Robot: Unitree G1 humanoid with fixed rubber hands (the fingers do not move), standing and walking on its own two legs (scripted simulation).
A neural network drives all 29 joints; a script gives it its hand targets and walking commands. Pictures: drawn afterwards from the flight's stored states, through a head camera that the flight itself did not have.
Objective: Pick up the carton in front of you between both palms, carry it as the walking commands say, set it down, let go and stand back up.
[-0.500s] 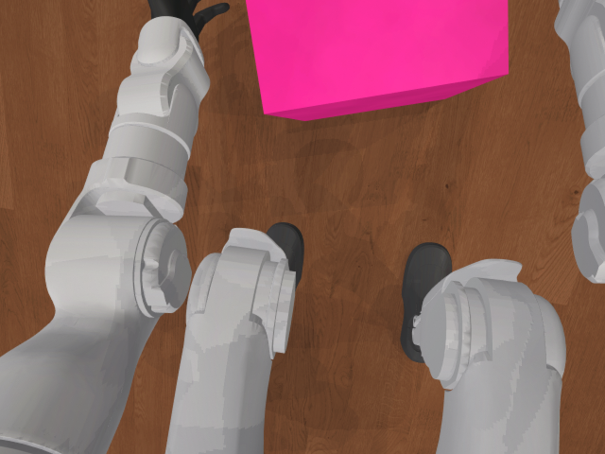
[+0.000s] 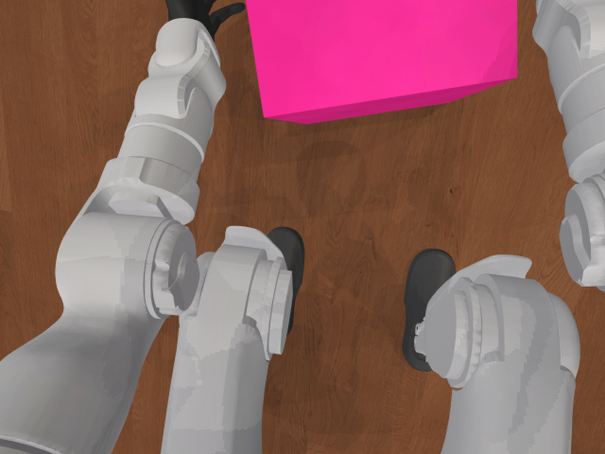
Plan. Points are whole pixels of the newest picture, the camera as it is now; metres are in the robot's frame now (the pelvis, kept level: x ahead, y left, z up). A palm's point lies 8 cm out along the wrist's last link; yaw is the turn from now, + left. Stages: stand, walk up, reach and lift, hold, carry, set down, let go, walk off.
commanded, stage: reach and lift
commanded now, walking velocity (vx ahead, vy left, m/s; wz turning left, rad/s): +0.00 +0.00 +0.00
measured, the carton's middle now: (369, 14) +0.55 +0.00 -0.25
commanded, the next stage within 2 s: none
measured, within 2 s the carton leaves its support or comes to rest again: leaves its support in 0.34 s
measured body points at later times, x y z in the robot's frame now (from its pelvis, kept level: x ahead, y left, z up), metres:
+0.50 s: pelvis +0.01 +0.00 +0.00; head +0.36 -0.04 +0.27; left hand +0.54 +0.15 -0.14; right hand +0.57 -0.15 -0.16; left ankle +0.13 +0.13 -0.34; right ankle +0.10 -0.12 -0.34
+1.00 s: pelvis +0.00 +0.01 +0.11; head +0.27 -0.02 +0.47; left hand +0.50 +0.15 +0.05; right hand +0.52 -0.16 +0.04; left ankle +0.13 +0.14 -0.34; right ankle +0.10 -0.12 -0.34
